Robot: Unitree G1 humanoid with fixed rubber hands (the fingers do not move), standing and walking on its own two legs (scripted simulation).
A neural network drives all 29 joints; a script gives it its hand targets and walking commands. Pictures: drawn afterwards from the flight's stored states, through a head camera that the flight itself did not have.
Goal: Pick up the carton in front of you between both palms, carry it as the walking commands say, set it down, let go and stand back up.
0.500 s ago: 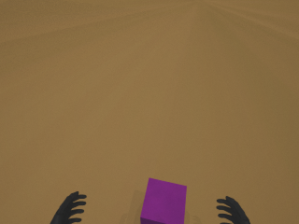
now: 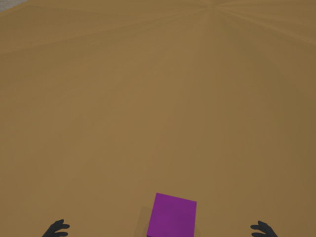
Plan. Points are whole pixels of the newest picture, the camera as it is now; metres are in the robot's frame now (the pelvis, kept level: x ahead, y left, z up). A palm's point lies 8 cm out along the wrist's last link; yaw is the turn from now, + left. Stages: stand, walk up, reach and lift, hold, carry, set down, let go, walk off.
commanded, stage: stand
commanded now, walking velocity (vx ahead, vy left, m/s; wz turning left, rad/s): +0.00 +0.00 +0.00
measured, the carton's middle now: (171, 225) +0.36 -0.06 -0.64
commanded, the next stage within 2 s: none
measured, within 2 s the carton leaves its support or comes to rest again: neither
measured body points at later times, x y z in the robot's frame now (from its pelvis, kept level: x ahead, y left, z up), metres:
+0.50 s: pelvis +0.01 -0.01 +0.01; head +0.01 -0.02 +0.46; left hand +0.12 +0.29 -0.10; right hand +0.14 -0.30 -0.10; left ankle -0.04 +0.11 -0.73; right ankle +0.00 -0.11 -0.73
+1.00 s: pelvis -0.01 -0.01 +0.01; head -0.01 -0.02 +0.46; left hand +0.09 +0.30 -0.10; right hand +0.10 -0.31 -0.11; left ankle -0.04 +0.11 -0.73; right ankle +0.00 -0.11 -0.73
